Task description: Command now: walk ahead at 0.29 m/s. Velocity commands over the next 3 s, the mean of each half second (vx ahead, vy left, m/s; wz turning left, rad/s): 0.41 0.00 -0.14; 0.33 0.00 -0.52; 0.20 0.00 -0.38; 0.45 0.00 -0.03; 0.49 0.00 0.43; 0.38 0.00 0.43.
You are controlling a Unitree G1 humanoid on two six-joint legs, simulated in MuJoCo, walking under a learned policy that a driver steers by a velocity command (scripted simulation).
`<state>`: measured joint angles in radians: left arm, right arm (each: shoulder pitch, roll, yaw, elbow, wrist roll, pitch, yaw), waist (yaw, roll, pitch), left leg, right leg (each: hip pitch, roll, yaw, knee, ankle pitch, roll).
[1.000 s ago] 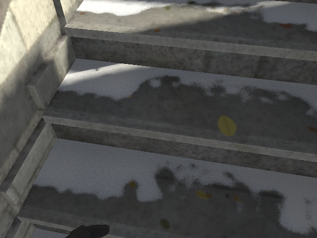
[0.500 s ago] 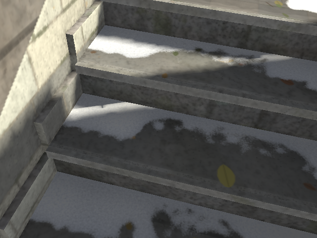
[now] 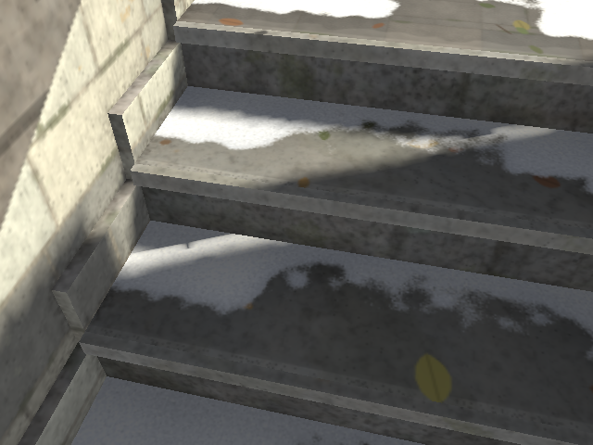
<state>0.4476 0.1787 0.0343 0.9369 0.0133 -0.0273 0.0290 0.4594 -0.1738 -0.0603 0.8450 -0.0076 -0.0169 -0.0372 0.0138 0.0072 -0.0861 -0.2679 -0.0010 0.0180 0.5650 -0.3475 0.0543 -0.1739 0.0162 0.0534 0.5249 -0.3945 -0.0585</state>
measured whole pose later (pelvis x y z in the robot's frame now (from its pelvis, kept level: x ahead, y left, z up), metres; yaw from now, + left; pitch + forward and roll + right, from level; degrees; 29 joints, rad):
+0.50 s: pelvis +0.26 +0.10 +0.09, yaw -5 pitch +3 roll +0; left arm 0.20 0.28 0.10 0.80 0.06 -0.08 0.00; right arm 0.18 -0.14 -0.02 0.79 -0.02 -0.06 -0.04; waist 0.05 -0.08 0.03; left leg -0.70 0.09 0.11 1.14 -0.49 0.03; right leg -0.66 0.08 0.15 1.78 -0.05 -0.08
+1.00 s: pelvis +0.55 +0.05 +0.24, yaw -20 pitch +1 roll -2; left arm 0.11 0.20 0.08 0.68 0.02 0.08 0.01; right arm 0.27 -0.20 -0.06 0.70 -0.01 -0.08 -0.01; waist 0.00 0.00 0.09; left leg -0.50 0.05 -0.05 1.65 -0.16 0.00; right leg -0.74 0.13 -0.14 1.11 -0.40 -0.16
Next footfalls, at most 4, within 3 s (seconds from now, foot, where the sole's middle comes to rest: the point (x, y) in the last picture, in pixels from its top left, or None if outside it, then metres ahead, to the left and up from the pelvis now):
0.34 left None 0.36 0.21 -0.60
0.88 right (339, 322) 0.67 -0.04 -0.43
1.48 left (286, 161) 0.96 0.07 -0.26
1.88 right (445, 154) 0.99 -0.27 -0.26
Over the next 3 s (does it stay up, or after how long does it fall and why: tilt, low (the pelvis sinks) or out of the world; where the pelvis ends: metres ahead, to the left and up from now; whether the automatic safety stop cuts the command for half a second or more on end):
stays up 1.54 -0.38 0.67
